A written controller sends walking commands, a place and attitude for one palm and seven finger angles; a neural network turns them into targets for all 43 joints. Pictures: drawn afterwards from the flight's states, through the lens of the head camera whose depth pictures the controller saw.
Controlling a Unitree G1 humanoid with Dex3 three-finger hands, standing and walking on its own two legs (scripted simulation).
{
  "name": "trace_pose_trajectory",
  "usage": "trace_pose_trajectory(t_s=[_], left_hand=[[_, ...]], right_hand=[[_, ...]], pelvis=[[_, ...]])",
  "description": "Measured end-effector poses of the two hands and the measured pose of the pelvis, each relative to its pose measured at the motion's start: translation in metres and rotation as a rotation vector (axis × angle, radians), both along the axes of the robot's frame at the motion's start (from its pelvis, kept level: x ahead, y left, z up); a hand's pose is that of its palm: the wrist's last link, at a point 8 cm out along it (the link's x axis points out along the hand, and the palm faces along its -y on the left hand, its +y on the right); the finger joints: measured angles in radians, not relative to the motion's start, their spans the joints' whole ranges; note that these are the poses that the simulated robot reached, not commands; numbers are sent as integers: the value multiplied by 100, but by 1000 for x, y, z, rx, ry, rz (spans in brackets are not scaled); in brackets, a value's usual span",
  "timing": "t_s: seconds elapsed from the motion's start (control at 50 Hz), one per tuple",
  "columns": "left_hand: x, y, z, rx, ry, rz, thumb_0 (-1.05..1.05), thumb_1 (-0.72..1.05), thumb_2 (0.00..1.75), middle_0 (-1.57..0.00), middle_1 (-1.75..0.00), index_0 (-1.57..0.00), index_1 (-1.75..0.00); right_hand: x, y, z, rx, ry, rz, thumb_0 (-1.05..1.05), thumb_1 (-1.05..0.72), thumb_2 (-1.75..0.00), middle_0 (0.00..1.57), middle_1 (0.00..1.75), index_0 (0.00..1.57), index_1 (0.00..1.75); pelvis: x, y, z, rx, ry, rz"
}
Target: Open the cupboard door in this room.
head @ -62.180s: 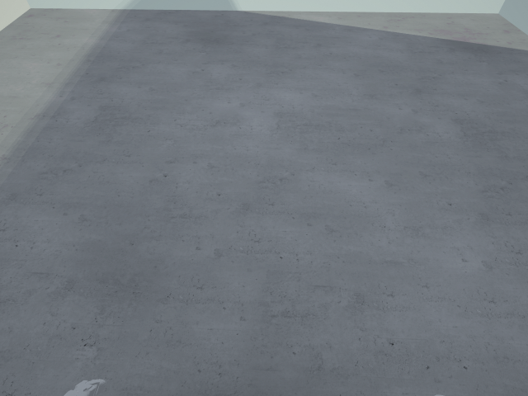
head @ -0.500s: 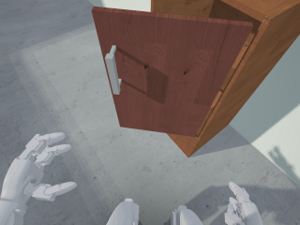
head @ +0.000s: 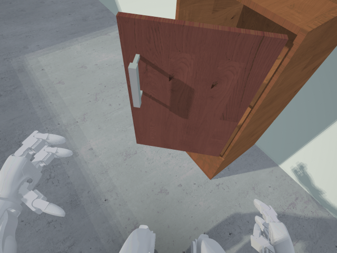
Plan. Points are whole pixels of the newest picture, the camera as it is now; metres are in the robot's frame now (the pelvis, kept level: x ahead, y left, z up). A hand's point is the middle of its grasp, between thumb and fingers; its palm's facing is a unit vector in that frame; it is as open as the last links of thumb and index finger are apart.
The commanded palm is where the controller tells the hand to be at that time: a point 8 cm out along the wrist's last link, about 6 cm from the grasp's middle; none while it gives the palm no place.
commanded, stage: raise the hand with hooked fingers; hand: left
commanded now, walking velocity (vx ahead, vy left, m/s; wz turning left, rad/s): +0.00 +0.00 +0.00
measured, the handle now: (137, 82) +0.54 +0.14 +0.05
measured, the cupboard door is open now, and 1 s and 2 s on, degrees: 44 44 44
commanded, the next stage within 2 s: move the hooked fingers beside the handle in 0.66 s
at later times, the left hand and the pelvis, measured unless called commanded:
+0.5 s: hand (49, 163) +0.28 +0.28 +0.05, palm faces -0.07 -1.00 -0.05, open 14.0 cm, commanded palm +0.26 +0.32 +0.06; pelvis +0.00 +0.01 +0.01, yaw -1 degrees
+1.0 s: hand (59, 153) +0.31 +0.27 +0.05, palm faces -0.07 -1.00 -0.03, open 14.0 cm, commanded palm +0.30 +0.31 +0.06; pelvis +0.00 -0.01 +0.00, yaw +0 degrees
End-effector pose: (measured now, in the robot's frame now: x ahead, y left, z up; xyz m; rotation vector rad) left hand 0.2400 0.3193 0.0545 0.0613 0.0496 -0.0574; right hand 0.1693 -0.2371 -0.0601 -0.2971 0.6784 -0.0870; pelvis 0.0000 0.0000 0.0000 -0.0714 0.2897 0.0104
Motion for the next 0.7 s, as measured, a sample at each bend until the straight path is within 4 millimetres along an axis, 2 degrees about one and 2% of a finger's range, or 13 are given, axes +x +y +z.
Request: trace_pose_trajectory(t_s=[0.22, 0.34, 0.48, 0.7], left_hand=[[21, 16, 5, -6, 0, -10, -1, -49, 30, -30, -120, -30, -119], [26, 14, 5, -12, 6, -26, -1, -49, 30, -30, -120, -30, -120], [25, 13, 4, -5, 4, -15, -1, -50, 30, -30, -120, -30, -120], [24, 11, 4, -4, 9, -12, -1, -50, 30, -30, -120, -30, -120]], right_hand=[[-23, -7, -3, -26, 65, -36, 2, -90, -90, 20, 30, 21, 30], [-30, -13, 1, -37, 74, -59, 2, -90, -90, 20, 30, 21, 30], [-29, -14, 2, -39, 76, -60, 2, -90, -90, 20, 30, 21, 30], [-17, -10, -1, -19, 61, -40, 2, -90, -90, 20, 30, 21, 30]], pelvis=[[-3, 3, 3, 1, 0, -6], [-1, 5, 5, 3, 4, -12], [0, 5, 5, 5, 7, -13], [1, 2, 5, 5, 10, -9]])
